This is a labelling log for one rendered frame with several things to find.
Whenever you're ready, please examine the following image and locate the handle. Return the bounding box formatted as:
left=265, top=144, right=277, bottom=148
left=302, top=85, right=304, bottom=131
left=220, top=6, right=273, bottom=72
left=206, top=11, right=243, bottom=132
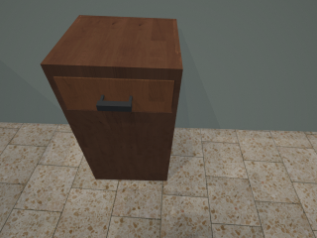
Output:
left=96, top=94, right=133, bottom=112

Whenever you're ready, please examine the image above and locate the cabinet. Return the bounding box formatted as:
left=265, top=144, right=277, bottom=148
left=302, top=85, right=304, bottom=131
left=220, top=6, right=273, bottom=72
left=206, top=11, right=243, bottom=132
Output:
left=41, top=15, right=183, bottom=181

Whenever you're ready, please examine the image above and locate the drawer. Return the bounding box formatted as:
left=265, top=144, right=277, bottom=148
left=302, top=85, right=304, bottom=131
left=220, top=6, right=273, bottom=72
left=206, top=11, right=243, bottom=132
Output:
left=53, top=76, right=174, bottom=112

